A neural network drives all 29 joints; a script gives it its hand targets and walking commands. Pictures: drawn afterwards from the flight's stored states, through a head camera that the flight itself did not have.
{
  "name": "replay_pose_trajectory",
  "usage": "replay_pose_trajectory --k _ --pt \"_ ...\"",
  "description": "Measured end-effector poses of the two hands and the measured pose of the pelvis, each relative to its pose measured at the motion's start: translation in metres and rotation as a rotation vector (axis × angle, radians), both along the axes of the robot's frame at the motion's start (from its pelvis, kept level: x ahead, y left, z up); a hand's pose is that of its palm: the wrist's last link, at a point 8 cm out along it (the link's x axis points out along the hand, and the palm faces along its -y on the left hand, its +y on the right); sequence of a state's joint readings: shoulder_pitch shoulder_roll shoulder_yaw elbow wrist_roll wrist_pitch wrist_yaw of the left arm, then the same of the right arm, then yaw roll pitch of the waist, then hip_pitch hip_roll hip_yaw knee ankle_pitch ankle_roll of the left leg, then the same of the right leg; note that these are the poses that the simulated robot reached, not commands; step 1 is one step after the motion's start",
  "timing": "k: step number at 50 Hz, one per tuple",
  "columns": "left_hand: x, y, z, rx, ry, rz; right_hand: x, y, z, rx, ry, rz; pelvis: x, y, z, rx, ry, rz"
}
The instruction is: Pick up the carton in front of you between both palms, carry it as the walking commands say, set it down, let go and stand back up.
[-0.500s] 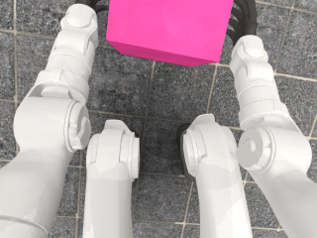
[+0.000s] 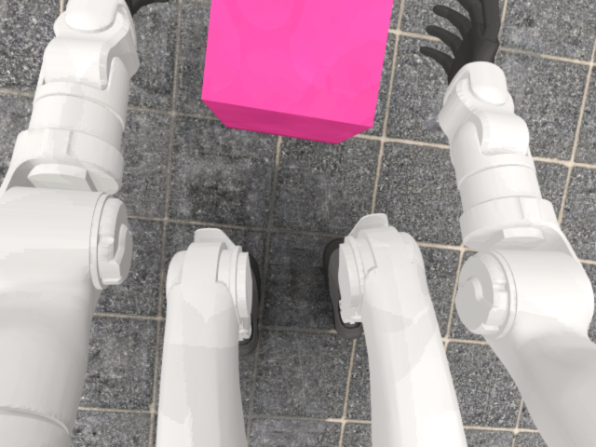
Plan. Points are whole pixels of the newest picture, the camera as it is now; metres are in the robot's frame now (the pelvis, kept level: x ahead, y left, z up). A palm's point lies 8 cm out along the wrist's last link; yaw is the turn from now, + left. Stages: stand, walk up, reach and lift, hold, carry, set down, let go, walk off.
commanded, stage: set down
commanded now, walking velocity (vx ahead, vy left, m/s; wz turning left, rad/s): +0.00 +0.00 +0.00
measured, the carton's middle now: (293, 60) +0.56 -0.02 -0.30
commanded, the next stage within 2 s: let go in 0.68 s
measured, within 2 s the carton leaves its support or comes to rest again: neither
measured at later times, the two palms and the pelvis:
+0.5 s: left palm out of the picture +0.55 +0.19 +0.03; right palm out of the picture +0.48 -0.21 +0.03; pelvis +0.01 +0.00 +0.13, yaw +1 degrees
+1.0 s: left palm out of the picture +0.48 +0.20 +0.16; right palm out of the picture +0.44 -0.21 +0.16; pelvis +0.07 +0.00 +0.27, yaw +2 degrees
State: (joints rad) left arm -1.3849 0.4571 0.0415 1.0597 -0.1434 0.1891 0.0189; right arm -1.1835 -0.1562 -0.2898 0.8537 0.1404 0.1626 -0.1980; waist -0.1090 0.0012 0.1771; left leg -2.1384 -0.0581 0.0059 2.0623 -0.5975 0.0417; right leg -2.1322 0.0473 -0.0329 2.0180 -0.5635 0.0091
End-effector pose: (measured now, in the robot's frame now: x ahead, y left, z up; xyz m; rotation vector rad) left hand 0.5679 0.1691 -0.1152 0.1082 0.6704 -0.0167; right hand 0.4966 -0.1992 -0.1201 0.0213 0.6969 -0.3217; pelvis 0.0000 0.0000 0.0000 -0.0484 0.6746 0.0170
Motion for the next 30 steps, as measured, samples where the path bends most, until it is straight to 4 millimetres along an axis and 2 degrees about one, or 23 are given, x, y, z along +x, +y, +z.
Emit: replay_pose_trajectory --k 3,6,10,15,21,26,30 --pt "0.001 -0.003 0.026 -0.026 -0.020 0.011 0.000 -0.005 0.030 -0.018 -0.025 0.010 0.007 -0.001 0.021 -0.001 0.051 -0.008" --pt "-0.002 -0.006 0.040 -0.033 -0.011 -0.001 -0.001 -0.006 0.053 -0.022 -0.043 0.017 0.011 -0.002 0.038 -0.002 0.088 -0.014" --pt "-0.007 -0.003 0.057 -0.016 -0.029 -0.008 -0.004 -0.005 0.072 -0.010 -0.056 0.017 0.011 -0.002 0.056 0.001 0.117 -0.018" --pt "-0.014 0.011 0.076 0.017 -0.013 -0.010 -0.010 -0.004 0.090 -0.004 -0.052 0.009 0.006 0.000 0.076 0.002 0.123 -0.015" --pt "-0.014 0.024 0.116 0.034 -0.025 -0.019 -0.011 -0.005 0.121 -0.015 -0.043 0.019 0.003 0.002 0.107 0.007 0.118 -0.003" --pt "-0.012 0.021 0.152 0.001 -0.017 -0.023 -0.012 -0.008 0.154 -0.012 -0.036 0.019 0.008 0.003 0.137 0.007 0.112 0.008" --pt "-0.004 0.018 0.179 -0.011 -0.006 -0.019 -0.003 -0.005 0.185 -0.005 -0.044 0.031 0.014 0.003 0.162 0.012 0.104 0.003"
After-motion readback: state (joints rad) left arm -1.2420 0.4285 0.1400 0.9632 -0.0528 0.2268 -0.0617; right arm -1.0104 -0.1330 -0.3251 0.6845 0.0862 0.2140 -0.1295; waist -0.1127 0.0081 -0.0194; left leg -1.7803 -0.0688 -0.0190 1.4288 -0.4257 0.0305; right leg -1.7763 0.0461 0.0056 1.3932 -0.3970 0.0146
